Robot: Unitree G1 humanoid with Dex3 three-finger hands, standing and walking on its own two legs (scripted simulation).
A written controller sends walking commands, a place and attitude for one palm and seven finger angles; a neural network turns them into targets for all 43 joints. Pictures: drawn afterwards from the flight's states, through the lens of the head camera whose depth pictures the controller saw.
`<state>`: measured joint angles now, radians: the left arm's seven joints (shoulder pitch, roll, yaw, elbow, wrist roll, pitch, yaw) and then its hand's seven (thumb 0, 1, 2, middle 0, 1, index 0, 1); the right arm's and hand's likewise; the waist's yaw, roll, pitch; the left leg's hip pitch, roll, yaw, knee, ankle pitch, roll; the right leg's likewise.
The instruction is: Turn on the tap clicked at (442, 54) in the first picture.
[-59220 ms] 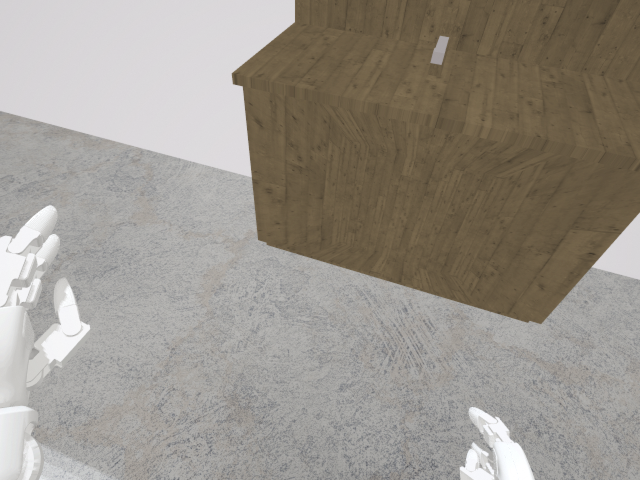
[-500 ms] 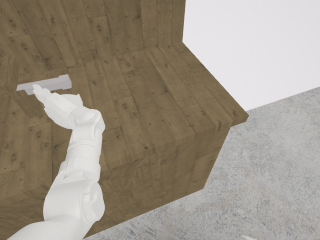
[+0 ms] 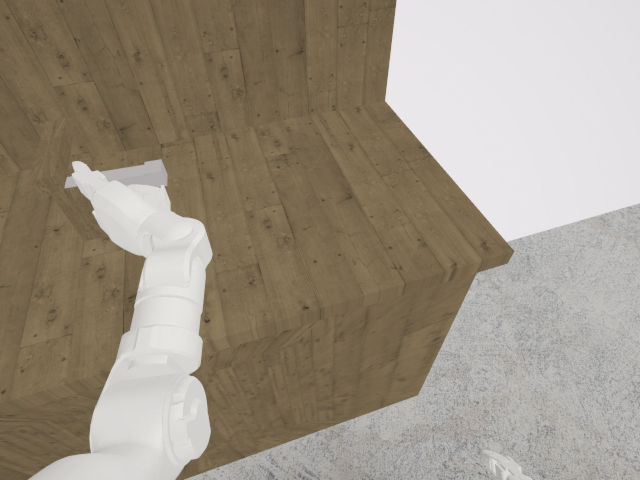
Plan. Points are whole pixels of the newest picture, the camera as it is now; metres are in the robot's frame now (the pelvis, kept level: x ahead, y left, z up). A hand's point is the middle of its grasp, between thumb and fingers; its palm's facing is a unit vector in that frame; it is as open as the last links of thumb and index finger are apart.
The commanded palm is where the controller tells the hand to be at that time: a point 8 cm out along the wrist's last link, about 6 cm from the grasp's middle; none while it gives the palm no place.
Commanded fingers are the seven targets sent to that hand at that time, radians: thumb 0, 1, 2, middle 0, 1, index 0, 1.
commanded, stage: lift the hand up off the lever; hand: left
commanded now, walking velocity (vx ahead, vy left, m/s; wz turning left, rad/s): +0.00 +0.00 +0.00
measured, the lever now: (155, 173) +0.51 +0.25 +0.12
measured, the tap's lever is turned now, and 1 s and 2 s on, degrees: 86 86 86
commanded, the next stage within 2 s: draw the hand back beside the body in 1.40 s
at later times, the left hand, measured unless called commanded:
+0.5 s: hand (155, 186) +0.42 +0.22 +0.16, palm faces +0.82 -0.57 -0.07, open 7.8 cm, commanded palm +0.37 +0.23 +0.17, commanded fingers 0.00 0.90 0.90 -0.15 -0.15 -0.15 -0.15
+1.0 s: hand (148, 179) +0.41 +0.21 +0.18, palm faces +0.80 -0.59 -0.06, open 7.8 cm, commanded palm +0.36 +0.23 +0.19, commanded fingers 0.00 0.90 0.90 -0.15 -0.15 -0.15 -0.15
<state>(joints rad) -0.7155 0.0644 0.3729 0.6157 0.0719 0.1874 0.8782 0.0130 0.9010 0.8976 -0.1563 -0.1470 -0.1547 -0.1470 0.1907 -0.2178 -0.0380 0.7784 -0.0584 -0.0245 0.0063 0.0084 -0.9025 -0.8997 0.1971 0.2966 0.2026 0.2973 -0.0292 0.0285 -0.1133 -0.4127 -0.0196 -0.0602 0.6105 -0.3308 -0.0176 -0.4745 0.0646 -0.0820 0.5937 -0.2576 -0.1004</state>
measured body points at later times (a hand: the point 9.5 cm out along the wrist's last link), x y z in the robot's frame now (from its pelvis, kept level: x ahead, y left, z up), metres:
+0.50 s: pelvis +0.01 +0.00 +0.01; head +0.01 -0.02 +0.46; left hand +0.38 +0.24 +0.17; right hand +0.15 -0.24 -0.12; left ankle -0.02 +0.14 -0.72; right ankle +0.02 -0.05 -0.73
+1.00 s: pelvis -0.01 +0.01 +0.01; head -0.02 -0.02 +0.46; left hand +0.37 +0.24 +0.19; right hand +0.15 -0.22 -0.11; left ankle -0.02 +0.14 -0.73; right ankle +0.02 -0.05 -0.73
